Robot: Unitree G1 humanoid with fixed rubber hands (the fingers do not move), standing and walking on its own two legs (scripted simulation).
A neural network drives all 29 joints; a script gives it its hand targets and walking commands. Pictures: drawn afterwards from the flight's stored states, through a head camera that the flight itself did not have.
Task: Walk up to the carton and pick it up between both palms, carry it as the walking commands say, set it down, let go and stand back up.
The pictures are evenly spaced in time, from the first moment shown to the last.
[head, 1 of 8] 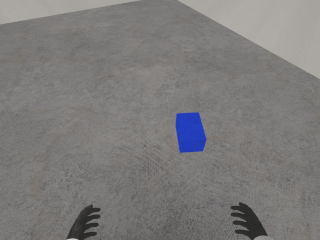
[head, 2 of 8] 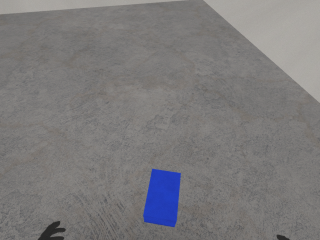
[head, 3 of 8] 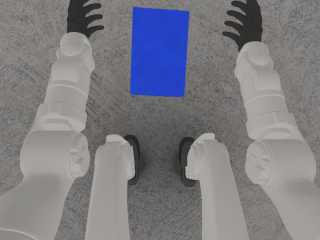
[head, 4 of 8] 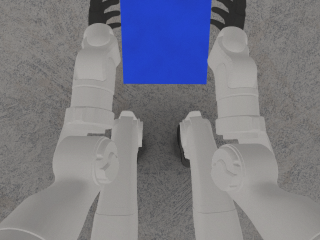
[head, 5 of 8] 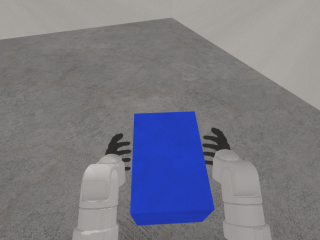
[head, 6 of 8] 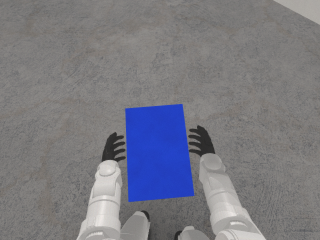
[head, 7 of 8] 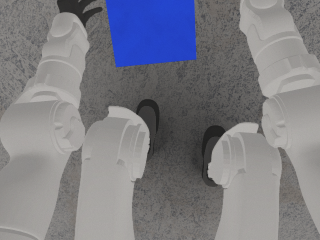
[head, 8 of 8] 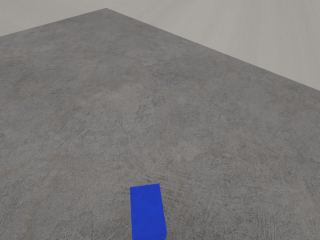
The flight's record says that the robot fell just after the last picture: no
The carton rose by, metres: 0.71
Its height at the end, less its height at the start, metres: +0.00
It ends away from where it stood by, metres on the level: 0.51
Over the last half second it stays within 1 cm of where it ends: yes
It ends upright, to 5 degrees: yes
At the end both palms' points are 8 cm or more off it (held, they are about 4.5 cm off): yes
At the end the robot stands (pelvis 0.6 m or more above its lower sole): yes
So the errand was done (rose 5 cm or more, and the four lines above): yes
